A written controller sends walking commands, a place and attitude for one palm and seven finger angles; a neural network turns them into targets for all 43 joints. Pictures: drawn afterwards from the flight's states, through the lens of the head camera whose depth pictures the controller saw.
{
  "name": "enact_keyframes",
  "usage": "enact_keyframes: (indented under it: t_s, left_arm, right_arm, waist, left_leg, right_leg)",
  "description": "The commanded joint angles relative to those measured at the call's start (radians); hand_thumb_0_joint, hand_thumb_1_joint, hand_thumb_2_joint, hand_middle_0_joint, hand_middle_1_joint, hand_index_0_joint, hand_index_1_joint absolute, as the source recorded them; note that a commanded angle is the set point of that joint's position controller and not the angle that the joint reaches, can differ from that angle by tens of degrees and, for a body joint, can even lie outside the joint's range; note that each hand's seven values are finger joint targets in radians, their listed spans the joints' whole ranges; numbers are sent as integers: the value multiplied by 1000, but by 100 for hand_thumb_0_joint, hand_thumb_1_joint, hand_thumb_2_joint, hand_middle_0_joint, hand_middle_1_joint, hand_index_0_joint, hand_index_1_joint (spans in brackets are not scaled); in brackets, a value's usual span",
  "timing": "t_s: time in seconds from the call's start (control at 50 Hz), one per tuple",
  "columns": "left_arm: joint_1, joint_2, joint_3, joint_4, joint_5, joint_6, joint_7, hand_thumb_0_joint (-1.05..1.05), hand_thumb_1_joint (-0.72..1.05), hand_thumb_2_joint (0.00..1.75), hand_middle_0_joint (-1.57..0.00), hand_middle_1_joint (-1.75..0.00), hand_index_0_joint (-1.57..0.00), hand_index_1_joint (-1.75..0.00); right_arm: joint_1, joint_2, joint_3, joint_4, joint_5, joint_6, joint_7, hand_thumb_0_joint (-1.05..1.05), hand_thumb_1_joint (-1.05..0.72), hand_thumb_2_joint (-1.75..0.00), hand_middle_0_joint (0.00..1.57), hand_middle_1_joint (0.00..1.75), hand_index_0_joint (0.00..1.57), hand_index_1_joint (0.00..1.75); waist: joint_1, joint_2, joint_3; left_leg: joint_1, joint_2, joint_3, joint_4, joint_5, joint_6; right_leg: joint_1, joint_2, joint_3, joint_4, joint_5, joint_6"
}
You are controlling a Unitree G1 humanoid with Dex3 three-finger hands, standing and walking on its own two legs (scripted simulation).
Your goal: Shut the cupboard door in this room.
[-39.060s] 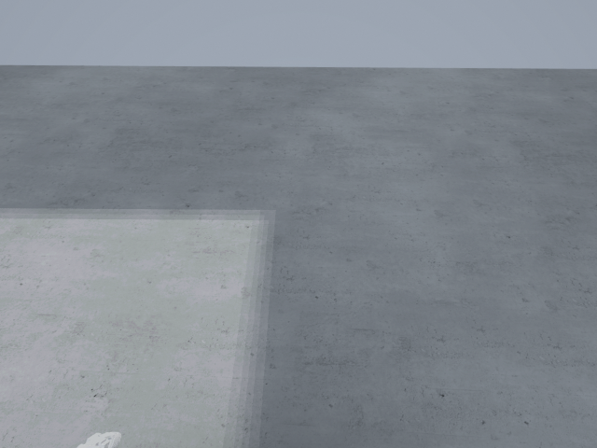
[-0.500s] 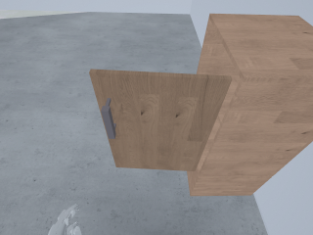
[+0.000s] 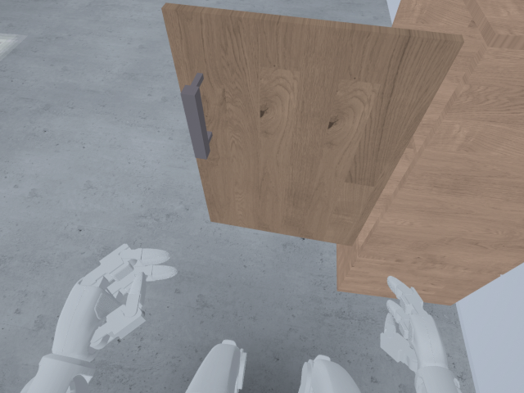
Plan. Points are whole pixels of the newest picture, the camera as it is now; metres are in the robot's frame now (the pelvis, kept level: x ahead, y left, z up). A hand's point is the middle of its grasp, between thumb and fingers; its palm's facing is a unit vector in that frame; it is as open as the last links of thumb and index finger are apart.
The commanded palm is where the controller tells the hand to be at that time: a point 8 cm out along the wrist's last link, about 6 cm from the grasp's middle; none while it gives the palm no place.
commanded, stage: raise the hand and make a fist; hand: left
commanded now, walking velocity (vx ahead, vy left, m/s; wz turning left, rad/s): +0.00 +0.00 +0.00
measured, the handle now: (200, 117) +0.54 +0.18 +0.08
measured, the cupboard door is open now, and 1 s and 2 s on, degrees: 86 86 86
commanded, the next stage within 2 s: bring the fist close to the handle in 1.30 s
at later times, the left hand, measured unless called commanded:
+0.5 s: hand (121, 285) +0.23 +0.21 +0.07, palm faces -0.07 -1.00 -0.02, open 3.2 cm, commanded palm +0.21 +0.27 +0.07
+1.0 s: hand (111, 265) +0.25 +0.23 +0.08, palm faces -0.08 -1.00 -0.04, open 3.1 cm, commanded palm +0.23 +0.28 +0.09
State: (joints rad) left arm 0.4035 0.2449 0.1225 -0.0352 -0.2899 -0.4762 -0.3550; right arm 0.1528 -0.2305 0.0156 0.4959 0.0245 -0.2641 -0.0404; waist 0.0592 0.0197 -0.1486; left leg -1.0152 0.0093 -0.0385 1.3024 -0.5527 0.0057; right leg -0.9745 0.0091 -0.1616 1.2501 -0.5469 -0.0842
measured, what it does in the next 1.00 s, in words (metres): shifts its weight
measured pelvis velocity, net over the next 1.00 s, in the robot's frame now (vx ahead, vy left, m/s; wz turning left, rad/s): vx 0.03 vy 0.05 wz -0.02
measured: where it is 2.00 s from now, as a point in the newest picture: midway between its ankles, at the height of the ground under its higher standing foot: outside the picture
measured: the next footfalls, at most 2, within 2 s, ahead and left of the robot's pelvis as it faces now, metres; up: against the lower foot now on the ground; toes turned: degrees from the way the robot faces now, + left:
none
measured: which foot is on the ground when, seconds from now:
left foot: down 0.00-1.00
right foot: down 0.00-1.00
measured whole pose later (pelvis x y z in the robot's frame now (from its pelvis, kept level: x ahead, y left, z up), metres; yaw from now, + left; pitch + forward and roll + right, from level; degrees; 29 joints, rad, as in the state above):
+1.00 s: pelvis +0.03 +0.05 +0.03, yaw -1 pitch +15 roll -4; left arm 0.39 0.27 0.15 -0.04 -0.28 -0.36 -0.29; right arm 0.27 -0.24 0.03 0.48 0.03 -0.19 -0.03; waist 0.00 0.04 -0.16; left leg -0.89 -0.01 0.01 1.15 -0.53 0.07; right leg -0.84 0.00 -0.11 1.07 -0.49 -0.01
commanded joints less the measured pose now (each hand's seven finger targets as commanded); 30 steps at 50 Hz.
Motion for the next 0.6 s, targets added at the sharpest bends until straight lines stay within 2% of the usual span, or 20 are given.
enact_keyframes:
  t_s: [0.0, 0.02, 0.04, 0.1, 0.12, 0.2, 0.22, 0.28, 0.3, 0.32, 0.34, 0.36, 0.4, 0.42, 0.46, 0.5, 0.52, 0.54, 0.56, 0.58]
  left_arm:
    - [-27, 162, 136, -157, -38, 79, -17, 0, 90, 90, -77, -92, -77, -92]
    - [-11, 164, 160, -147, -47, 94, -6, 0, 90, 90, -79, -94, -79, -94]
    - [0, 147, 162, -175, -54, 95, 5, 0, 90, 90, -81, -96, -81, -96]
    - [8, 123, 158, -189, -57, 63, 38, 0, 90, 90, -86, -102, -86, -102]
    - [10, 125, 153, -171, -54, 51, 40, 0, 90, 90, -88, -104, -88, -104]
    - [13, 83, 79, -158, -38, -5, 37, 0, 90, 90, -95, -112, -95, -112]
    - [2, 97, 84, -142, -39, -8, 35, 0, 90, 90, -97, -114, -97, -114]
    - [11, 102, 83, -191, -36, -26, 38, 0, 90, 90, -102, -120, -102, -120]
    - [17, 107, 89, -205, -34, -30, 47, 0, 90, 90, -104, -122, -104, -122]
    - [21, 129, 105, -213, -29, -26, 58, 0, 90, 90, -106, -124, -106, -124]
    - [11, 109, 82, -250, -28, -31, 64, 0, 90, 90, -108, -126, -108, -126]
    - [31, 110, 93, -240, -23, -26, 76, 0, 90, 90, -110, -128, -110, -128]
    - [27, 94, 77, -245, -19, -24, 91, 0, 90, 90, -113, -132, -113, -132]
    - [26, 110, 87, -237, -12, -19, 95, 0, 90, 90, -115, -134, -115, -134]
    - [26, 81, 51, -242, -2, -10, 95, 0, 90, 90, -119, -138, -119, -138]
    - [15, 86, 50, -234, 2, 4, 95, 0, 90, 90, -123, -142, -123, -142]
    - [10, 109, 63, -226, 8, 11, 94, 0, 90, 90, -124, -144, -124, -144]
    - [6, 94, 48, -243, 10, 13, 91, 0, 90, 90, -126, -146, -126, -146]
    - [5, 96, 56, -234, 6, 20, 91, 0, 90, 90, -128, -148, -128, -148]
    - [-2, 95, 55, -229, 7, 23, 89, 0, 90, 90, -130, -150, -130, -150]
  right_arm:
    - [20, -127, -65, -147, 23, -22, -20, 0, -90, -90, 20, 30, 20, 30]
    - [9, -118, -64, -146, 22, -15, -21, 0, -90, -90, 20, 30, 20, 30]
    - [10, -109, -62, -156, 20, -13, -18, 0, -90, -90, 20, 30, 20, 30]
    - [14, -98, -64, -144, 13, -17, -14, 0, -90, -90, 20, 30, 20, 30]
    - [9, -100, -61, -139, 9, -15, -14, 0, -90, -90, 20, 30, 20, 30]
    - [30, -121, -68, -137, 8, -27, -9, 0, -90, -90, 20, 30, 20, 30]
    - [28, -126, -69, -136, 7, -25, -12, 0, -90, -90, 20, 30, 20, 30]
    - [40, -137, -72, -146, 8, -30, -10, 0, -90, -90, 20, 30, 20, 30]
    - [44, -139, -74, -146, 9, -30, -10, 0, -90, -90, 20, 30, 20, 30]
    - [40, -143, -74, -147, 6, -26, -10, 0, -90, -90, 20, 30, 20, 30]
    - [41, -140, -72, -153, 5, -25, -8, 0, -90, -90, 20, 30, 20, 30]
    - [48, -137, -72, -151, 5, -20, -7, 0, -90, -90, 20, 30, 20, 30]
    - [51, -140, -73, -153, 5, -12, -5, 0, -90, -90, 20, 30, 20, 30]
    - [54, -145, -72, -152, 3, -5, -5, 0, -90, -90, 20, 30, 20, 30]
    - [55, -145, -69, -162, 5, 4, 0, 0, -90, -90, 20, 30, 20, 30]
    - [57, -150, -66, -170, 5, 11, 2, 0, -90, -90, 20, 30, 20, 30]
    - [59, -154, -67, -170, 4, 17, 0, 0, -90, -90, 20, 30, 20, 30]
    - [60, -152, -63, -176, 4, 19, 2, 0, -90, -90, 20, 30, 20, 30]
    - [64, -148, -63, -178, 5, 22, 3, 0, -90, -90, 20, 30, 20, 30]
    - [63, -151, -61, -180, 5, 25, 2, 0, -90, -90, 20, 30, 20, 30]
  waist:
    - [-45, -30, -234]
    - [-28, -37, -244]
    - [-24, -44, -266]
    - [-30, -49, -248]
    - [-26, -44, -223]
    - [-55, -36, -186]
    - [-56, -61, -166]
    - [-45, 6, -218]
    - [-45, 1, -232]
    - [-35, 20, -228]
    - [-42, 53, -243]
    - [-39, 46, -242]
    - [-50, 35, -229]
    - [-49, 26, -221]
    - [-59, 56, -208]
    - [-61, 57, -192]
    - [-63, 52, -186]
    - [-62, 74, -203]
    - [-63, 53, -201]
    - [-67, 57, -190]
  left_leg:
    - [56, -15, 7, -174, 167, 31]
    - [54, -16, 2, -175, 194, 29]
    - [60, -16, 2, -183, 208, 26]
    - [74, -13, -3, -208, 222, 19]
    - [65, -13, -9, -207, 236, 19]
    - [103, -14, -11, -245, 198, 24]
    - [94, -13, -14, -241, 191, 26]
    - [156, -13, -22, -280, 200, 24]
    - [179, -12, -26, -290, 216, 23]
    - [197, -10, -32, -298, 234, 20]
    - [217, -13, -30, -306, 240, 18]
    - [229, -10, -36, -317, 250, 14]
    - [245, -7, -44, -326, 261, 8]
    - [247, -4, -51, -329, 274, 7]
    - [272, 1, -59, -345, 266, -2]
    - [272, 1, -65, -359, 238, -5]
    - [279, 5, -72, -359, 249, -7]
    - [295, 4, -70, -361, 269, -9]
    - [297, 5, -71, -364, 270, -11]
    - [294, 5, -72, -367, 256, -12]
  right_leg:
    - [306, -37, 306, -359, 26, 88]
    - [340, -38, 312, -349, 80, 93]
    - [357, -43, 305, -342, 117, 96]
    - [338, -38, 271, -323, 170, 96]
    - [330, -31, 262, -304, 189, 85]
    - [233, -11, 198, -292, 102, 66]
    - [224, -7, 201, -292, 85, 63]
    - [213, 2, 157, -266, 107, 51]
    - [212, 7, 141, -255, 133, 49]
    - [208, 14, 129, -242, 158, 43]
    - [206, 10, 121, -239, 170, 45]
    - [204, 14, 108, -236, 179, 44]
    - [190, 17, 95, -233, 193, 47]
    - [193, 22, 93, -230, 201, 42]
    - [172, 21, 82, -233, 190, 45]
    - [170, 22, 80, -245, 175, 45]
    - [170, 26, 81, -242, 184, 42]
    - [173, 23, 79, -243, 193, 43]
    - [176, 25, 76, -248, 197, 45]
    - [172, 25, 75, -253, 188, 46]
